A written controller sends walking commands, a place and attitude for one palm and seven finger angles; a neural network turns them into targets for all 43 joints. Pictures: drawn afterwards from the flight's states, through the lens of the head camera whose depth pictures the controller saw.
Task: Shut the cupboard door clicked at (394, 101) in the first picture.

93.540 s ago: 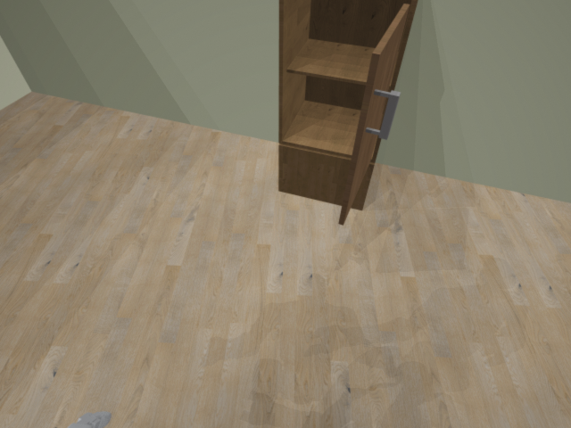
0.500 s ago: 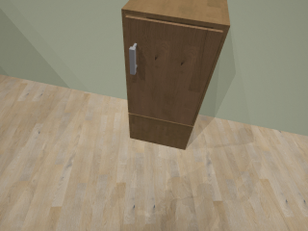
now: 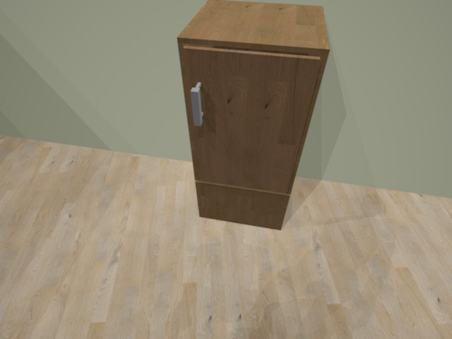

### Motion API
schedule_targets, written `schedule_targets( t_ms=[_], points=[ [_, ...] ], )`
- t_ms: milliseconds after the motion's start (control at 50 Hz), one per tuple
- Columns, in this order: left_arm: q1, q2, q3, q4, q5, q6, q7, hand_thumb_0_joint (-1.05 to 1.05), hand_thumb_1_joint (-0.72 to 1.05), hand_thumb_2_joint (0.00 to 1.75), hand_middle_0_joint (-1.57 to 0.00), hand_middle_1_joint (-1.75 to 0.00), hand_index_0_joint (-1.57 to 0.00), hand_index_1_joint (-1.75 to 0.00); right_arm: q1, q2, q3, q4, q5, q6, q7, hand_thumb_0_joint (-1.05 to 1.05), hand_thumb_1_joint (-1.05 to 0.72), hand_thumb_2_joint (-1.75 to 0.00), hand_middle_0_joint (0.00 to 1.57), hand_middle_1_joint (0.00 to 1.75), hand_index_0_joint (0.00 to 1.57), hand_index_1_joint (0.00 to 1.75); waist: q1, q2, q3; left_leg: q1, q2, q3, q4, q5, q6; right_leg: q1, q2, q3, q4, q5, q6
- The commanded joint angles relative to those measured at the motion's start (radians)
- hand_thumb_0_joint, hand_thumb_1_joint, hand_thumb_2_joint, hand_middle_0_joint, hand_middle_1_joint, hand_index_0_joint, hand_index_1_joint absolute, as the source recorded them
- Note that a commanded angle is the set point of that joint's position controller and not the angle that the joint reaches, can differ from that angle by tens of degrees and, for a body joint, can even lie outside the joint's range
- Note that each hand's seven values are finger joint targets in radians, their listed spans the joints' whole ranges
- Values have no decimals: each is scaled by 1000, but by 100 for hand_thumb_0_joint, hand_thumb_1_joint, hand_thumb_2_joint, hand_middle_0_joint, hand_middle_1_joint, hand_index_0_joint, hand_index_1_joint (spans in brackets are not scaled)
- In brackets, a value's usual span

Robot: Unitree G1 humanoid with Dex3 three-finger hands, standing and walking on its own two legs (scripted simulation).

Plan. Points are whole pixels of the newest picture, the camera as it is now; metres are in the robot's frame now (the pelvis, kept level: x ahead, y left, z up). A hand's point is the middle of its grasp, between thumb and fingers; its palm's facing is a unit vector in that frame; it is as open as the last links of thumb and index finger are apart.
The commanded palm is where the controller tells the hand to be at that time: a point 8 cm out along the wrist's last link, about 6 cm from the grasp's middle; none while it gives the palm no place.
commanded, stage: let the arm hang, fingers relaxed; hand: left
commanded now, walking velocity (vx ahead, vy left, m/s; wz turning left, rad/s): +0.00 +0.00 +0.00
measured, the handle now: (198, 104) +0.81 +0.14 -0.02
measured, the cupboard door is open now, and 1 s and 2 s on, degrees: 0 0 0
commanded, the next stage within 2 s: look to check the result in 0.28 s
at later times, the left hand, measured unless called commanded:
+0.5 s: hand out of the picture -0.04 +0.17 -0.18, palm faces +0.05 -0.98 -0.19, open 7.3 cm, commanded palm none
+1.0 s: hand out of the picture -0.01 +0.17 -0.18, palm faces +0.03 -0.98 -0.20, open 7.3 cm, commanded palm none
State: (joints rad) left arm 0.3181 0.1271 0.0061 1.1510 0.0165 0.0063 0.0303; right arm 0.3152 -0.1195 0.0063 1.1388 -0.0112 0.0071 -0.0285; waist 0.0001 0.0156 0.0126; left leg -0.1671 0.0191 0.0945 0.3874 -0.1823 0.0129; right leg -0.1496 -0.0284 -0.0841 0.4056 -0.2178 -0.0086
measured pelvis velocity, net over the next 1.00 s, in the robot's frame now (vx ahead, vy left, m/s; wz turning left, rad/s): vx -0.01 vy -0.01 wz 0.00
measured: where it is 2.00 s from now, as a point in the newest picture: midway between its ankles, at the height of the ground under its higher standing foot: outside the picture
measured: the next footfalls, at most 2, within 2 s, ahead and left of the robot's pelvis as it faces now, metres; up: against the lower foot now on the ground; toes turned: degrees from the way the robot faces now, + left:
none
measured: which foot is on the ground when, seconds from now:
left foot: down 0.00-1.00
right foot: down 0.00-1.00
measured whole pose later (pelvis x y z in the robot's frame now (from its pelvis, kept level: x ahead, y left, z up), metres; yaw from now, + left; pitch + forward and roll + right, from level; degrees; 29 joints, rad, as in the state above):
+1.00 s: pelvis -0.01 -0.01 +0.00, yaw +0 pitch -2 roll +0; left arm 0.28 0.15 0.02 1.13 0.02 0.00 0.03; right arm 0.29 -0.14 -0.01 1.13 -0.01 0.01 -0.02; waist -0.01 0.00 0.04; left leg -0.18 0.03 0.09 0.39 -0.17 0.01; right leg -0.17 -0.02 -0.08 0.41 -0.21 -0.02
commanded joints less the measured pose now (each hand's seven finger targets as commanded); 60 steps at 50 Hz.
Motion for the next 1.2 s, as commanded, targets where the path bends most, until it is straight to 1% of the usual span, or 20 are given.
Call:
schedule_targets(
  t_ms=[0,60,120,240,260,340,500,520,540,580,640,680,780,860,900,940,1020,1060,1080,1180],
  points=[
    [70,95,18,-15,-4,-13,5,0,90,90,-20,-30,-20,-30,70,-83,-13,-21,-6,-14,-12,0,-90,-90,20,30,20,30,0,-17,81,-49,88,-100,-90,2,13,-58,-81,93,-90,13,-27],
    [76,88,20,-17,-3,-12,6,0,90,90,-20,-30,-20,-30,77,-79,-15,-22,-6,-14,-13,0,-90,-90,20,30,20,30,0,-3,93,-52,87,-99,-91,-13,12,-69,-80,91,-91,4,-26],
    [74,83,21,-17,-3,-10,6,0,90,90,-20,-30,-20,-30,82,-74,-16,-22,-8,-10,-13,0,-90,-90,20,30,20,30,-2,14,118,-76,84,-103,-105,-72,11,-83,-74,96,-90,-23,-28],
    [81,85,24,-24,-1,-12,6,0,90,90,-20,-30,-20,-30,90,-81,-21,-31,-5,-10,-12,0,-90,-90,20,30,20,30,-2,2,101,-68,85,-102,-97,-73,13,-85,-73,96,-89,-29,-28],
    [77,84,24,-23,-2,-13,6,0,90,90,-20,-30,-20,-30,94,-77,-21,-31,-6,-11,-12,0,-90,-90,20,30,20,30,-4,-13,94,-68,86,-102,-95,-70,13,-81,-75,94,-87,-23,-27],
    [80,87,25,-27,0,-12,7,0,90,90,-20,-30,-20,-30,93,-86,-23,-35,-4,-8,-11,0,-90,-90,20,30,20,30,-5,-5,105,-69,86,-105,-95,-88,14,-98,-72,97,-90,-45,-29],
    [75,91,25,-27,-2,-16,7,0,90,90,-20,-30,-20,-30,85,-85,-24,-33,-6,-8,-9,0,-90,-90,20,30,20,30,-8,-15,83,-45,86,-99,-79,-52,14,-97,-79,102,-94,-34,-31],
    [76,90,24,-26,-2,-15,7,0,90,90,-20,-30,-20,-30,82,-88,-23,-35,-6,-8,-9,0,-90,-90,20,30,20,30,-10,-2,87,-43,87,-100,-82,-56,13,-104,-77,102,-93,-34,-30],
    [75,103,26,-29,0,-16,7,0,90,90,-20,-30,-20,-30,83,-97,-26,-36,-3,-8,-9,0,-90,-90,20,30,20,30,-8,-5,88,-40,88,-101,-79,-51,14,-103,-76,103,-94,-35,-31],
    [68,100,25,-27,0,-13,7,0,90,90,-20,-30,-20,-30,77,-91,-23,-33,-6,-6,-8,0,-90,-90,20,30,20,30,-9,-2,110,-56,87,-102,-89,-82,12,-112,-78,101,-99,-56,-29],
    [71,113,27,-33,1,-17,6,0,90,90,-20,-30,-20,-30,71,-106,-28,-38,-4,-4,-7,0,-90,-90,20,30,20,30,-7,-34,105,-43,83,-98,-76,-72,12,-122,-79,108,-109,-74,-31],
    [58,110,28,-35,0,-18,6,0,90,90,-20,-30,-20,-30,71,-100,-28,-38,-7,-6,-6,0,-90,-90,20,30,20,30,-12,-28,89,-35,84,-97,-73,-66,13,-118,-83,111,-113,-75,-32],
    [44,120,29,-41,0,-18,5,0,90,90,-20,-30,-20,-30,55,-106,-28,-41,-6,-7,-6,0,-90,-90,20,30,20,30,-10,-6,98,-40,86,-99,-78,-60,11,-115,-82,113,-115,-63,-33],
    [35,129,30,-42,0,-20,4,0,90,90,-20,-30,-20,-30,45,-116,-29,-39,-6,-9,-6,0,-90,-90,20,30,20,30,-9,-15,91,-30,88,-98,-76,-42,10,-108,-85,110,-115,-51,-33],
    [28,129,30,-44,0,-19,3,0,90,90,-20,-30,-20,-30,38,-120,-29,-39,-7,-10,-6,0,-90,-90,20,30,20,30,-8,-2,89,-34,89,-100,-83,-46,9,-99,-82,112,-113,-43,-33],
    [24,144,32,-46,0,-21,3,0,90,90,-20,-30,-20,-30,35,-137,-31,-42,-4,-12,-6,0,-90,-90,20,30,20,30,-6,3,80,-27,92,-104,-82,-19,10,-86,-80,111,-108,-19,-35],
    [10,149,33,-47,-1,-24,2,0,90,90,-20,-30,-20,-30,23,-140,-30,-41,-5,-16,-6,0,-90,-90,20,30,20,30,-5,-10,53,-18,95,-102,-80,20,9,-54,-87,105,-106,20,-33],
    [-2,157,34,-48,-1,-24,2,0,90,90,-20,-30,-20,-30,10,-147,-31,-41,-4,-16,-6,0,-90,-90,20,30,20,30,-4,-8,70,-15,99,-108,-84,29,10,-59,-88,104,-109,22,-35],
    [1,157,33,-47,-2,-25,2,0,90,90,-20,-30,-20,-30,9,-148,-30,-39,-5,-17,-6,0,-90,-90,20,30,20,30,-3,-2,56,-10,97,-108,-83,34,10,-48,-89,106,-111,28,-35],
    [-19,174,33,-48,-2,-24,0,0,90,90,-20,-30,-20,-30,-4,-162,-30,-39,-5,-14,-4,0,-90,-90,20,30,20,30,-6,-9,73,-10,98,-107,-92,13,7,-53,-89,107,-125,8,-34]
  ],
)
